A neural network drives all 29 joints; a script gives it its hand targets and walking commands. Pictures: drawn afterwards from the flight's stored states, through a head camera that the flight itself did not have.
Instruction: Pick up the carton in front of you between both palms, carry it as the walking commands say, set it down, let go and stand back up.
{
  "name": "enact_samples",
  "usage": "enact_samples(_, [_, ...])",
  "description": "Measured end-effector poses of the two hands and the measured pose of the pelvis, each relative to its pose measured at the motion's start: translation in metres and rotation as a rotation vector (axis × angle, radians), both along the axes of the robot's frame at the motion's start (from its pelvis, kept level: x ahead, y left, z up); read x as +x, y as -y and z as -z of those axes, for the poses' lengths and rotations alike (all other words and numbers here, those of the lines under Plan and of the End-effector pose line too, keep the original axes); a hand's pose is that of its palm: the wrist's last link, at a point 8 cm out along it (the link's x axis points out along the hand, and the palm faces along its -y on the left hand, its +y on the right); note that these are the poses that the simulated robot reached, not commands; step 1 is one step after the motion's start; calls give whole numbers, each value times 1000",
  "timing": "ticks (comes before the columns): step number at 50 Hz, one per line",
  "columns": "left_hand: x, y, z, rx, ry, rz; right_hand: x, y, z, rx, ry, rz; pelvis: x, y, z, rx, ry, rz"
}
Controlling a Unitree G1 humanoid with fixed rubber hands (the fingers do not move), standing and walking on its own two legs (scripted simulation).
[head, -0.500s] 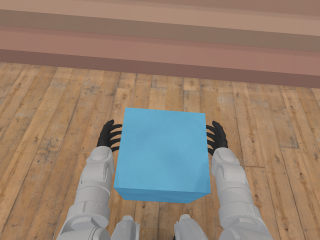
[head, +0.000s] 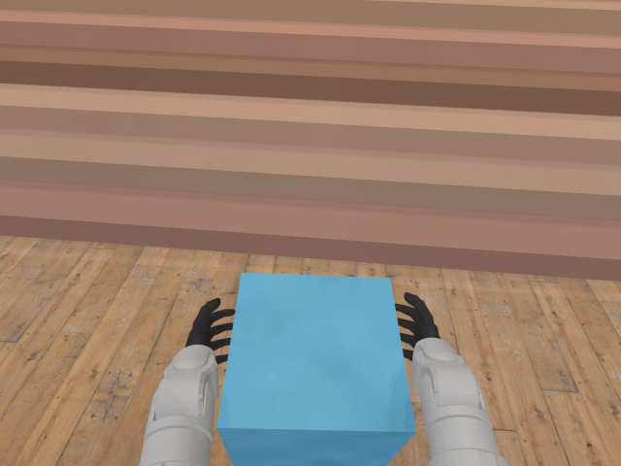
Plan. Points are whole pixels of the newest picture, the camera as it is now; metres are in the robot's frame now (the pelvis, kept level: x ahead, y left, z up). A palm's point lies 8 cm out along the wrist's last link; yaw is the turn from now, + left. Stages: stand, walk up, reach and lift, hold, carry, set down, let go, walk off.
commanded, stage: reach and lift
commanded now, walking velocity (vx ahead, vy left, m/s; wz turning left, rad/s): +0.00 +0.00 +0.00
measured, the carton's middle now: (311, 381) +0.29 +0.00 -0.06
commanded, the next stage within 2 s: hold in 1.00 s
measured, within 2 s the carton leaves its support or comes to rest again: neither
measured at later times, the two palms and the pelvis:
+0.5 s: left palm (196, 348) +0.29 +0.15 +0.04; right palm (426, 342) +0.29 -0.15 +0.04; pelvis -0.01 +0.00 +0.01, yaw +0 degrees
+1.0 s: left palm (195, 344) +0.29 +0.15 +0.05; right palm (427, 337) +0.29 -0.15 +0.05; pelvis +0.00 +0.00 +0.01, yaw +0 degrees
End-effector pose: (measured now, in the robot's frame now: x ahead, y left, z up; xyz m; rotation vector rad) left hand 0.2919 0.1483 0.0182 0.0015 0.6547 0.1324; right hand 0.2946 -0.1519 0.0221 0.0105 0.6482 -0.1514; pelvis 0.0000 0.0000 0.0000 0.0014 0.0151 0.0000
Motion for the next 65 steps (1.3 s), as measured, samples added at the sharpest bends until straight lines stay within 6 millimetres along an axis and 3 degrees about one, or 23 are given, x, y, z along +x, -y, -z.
enact_samples(4, [-4,-1,-10,10,-13,5,-3,-1,-10,-12,-13,-11,-4,1,-4,0,51,2])
enact_samples(16, [-8,-3,-11,3,-25,1,-7,-3,-11,-10,-24,-9,-17,0,-4,0,88,2])
enact_samples(42, [1,-3,-24,36,-29,26,1,-3,-23,-40,-27,-32,6,-2,-12,0,106,4])
enact_samples(59, [-9,-1,-43,35,6,24,-9,-2,-42,-40,9,-32,2,-1,-13,0,142,1])
enact_samples(65, [-14,-1,-41,32,-19,25,-14,-1,-40,-34,-17,-27,-5,-1,-12,0,159,4])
